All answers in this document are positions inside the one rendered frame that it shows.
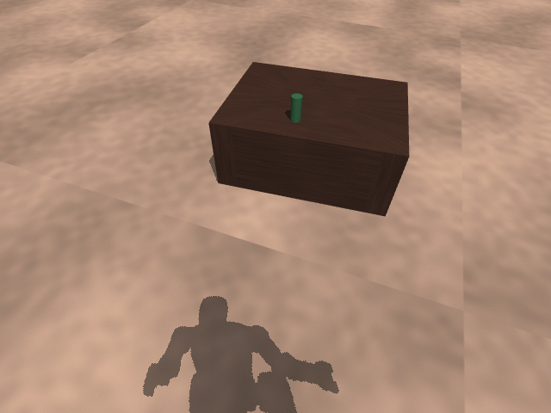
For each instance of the can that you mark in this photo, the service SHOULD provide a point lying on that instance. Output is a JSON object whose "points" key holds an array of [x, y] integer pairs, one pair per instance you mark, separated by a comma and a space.
{"points": [[296, 107]]}

